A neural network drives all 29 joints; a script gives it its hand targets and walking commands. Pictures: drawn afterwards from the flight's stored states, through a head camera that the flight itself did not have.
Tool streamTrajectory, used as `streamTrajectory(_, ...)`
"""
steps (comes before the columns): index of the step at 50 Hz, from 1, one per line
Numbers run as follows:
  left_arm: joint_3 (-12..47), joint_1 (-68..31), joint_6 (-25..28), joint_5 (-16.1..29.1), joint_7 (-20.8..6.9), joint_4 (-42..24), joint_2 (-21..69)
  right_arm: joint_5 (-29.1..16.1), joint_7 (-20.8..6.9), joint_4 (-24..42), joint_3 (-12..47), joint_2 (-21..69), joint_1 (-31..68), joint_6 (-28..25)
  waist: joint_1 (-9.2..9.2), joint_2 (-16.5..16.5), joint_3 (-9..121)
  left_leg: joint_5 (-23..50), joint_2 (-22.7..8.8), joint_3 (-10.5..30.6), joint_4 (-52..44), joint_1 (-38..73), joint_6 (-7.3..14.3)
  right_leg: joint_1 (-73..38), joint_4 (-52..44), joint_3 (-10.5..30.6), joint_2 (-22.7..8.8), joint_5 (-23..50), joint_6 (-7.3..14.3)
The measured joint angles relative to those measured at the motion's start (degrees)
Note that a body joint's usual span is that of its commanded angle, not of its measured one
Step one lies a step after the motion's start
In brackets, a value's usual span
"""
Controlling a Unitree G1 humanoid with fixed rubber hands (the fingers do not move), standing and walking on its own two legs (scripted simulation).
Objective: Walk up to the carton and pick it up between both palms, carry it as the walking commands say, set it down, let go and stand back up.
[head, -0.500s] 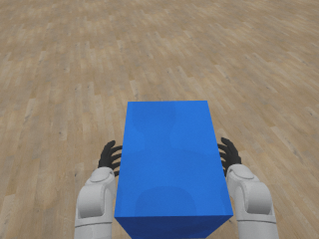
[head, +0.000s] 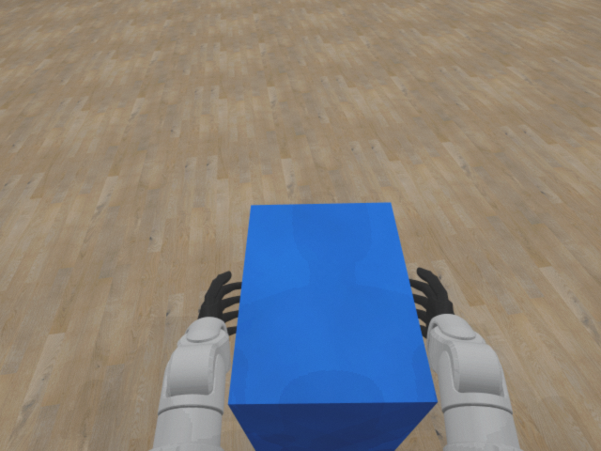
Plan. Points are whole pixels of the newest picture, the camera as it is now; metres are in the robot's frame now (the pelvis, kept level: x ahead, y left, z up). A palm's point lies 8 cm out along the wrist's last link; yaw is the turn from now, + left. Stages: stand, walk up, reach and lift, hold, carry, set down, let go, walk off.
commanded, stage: hold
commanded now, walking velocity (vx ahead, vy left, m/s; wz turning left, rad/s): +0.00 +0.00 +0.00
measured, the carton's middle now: (322, 332) +0.30 -0.04 -0.04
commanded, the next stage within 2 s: set down in 0.28 s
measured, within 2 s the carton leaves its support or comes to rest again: neither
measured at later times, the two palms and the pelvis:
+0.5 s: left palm (213, 304) +0.32 +0.12 +0.04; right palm (431, 304) +0.28 -0.18 +0.04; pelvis -0.01 +0.00 +0.00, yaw +0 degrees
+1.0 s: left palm (231, 321) +0.34 +0.11 -0.05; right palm (419, 322) +0.30 -0.19 -0.05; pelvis +0.01 +0.00 -0.02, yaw +0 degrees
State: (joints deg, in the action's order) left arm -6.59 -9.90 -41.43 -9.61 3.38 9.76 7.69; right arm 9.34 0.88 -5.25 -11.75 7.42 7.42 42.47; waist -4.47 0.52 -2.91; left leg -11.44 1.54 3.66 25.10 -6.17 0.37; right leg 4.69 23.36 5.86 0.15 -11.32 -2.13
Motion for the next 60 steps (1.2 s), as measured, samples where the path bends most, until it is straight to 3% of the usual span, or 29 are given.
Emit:
streamTrajectory(13, -10.39, -13.88, 0.67, -6.05, -5.96, 14.03, -0.67, 5.88, 0.43, -12.24, -7.45, 2.8, 12.95, 0.05, 1.28, -0.64, -0.85, -0.33, -1.09, 1.69, 2.38, 1.33, -0.78, -0.99, 2.63, -0.33, 2.12, 0.18, 1.25)
streamTrajectory(20, -13.54, -17.47, 2.61, -9.2, -7.73, 21.14, -1.3, 9.35, 0.19, -17.44, -11.29, 3.81, 16.93, -0.27, -0.78, -0.32, -0.16, -0.51, -0.08, 2.94, 2.83, 0.87, -0.38, -1.45, 2.11, -1.38, 1.26, -0.28, 1.03)
streamTrajectory(26, -13.92, -16.96, 5.43, -10.93, -7.48, 22.5, -0.17, 10.09, -1.31, -18.78, -11.63, 3.06, 15.89, -3.04, -0.62, -0.38, -0.65, -0.81, 0.69, 1.96, 2.72, -0.69, -0.09, 0.51, 2.49, -0.42, 0.45, -0.85, 0.27)
streamTrajectory(42, -9.95, -10.17, 16.15, -7.37, -3.35, 17.7, 2.34, 7.94, -3.84, -16.55, -9.61, 1.67, 9.34, -15.98, -0.75, -0.4, 0.5, -1.77, 1.53, 0.75, 5.04, -13.89, 0.33, 14.53, 6.11, 0.76, -0.14, -2.36, -0.45)
streamTrajectory(60, -12.49, -18.06, 24.37, -7.29, -3.97, 22.83, -0.01, 6.34, -1.89, -21.16, -12.99, 2.13, 16.17, -24.86, 0.63, -0.85, 5.2, -3.78, 1.22, 2.35, 17.72, -39.36, -1.43, 40.04, 19.64, -1.02, 1.51, -4.97, 0.47)
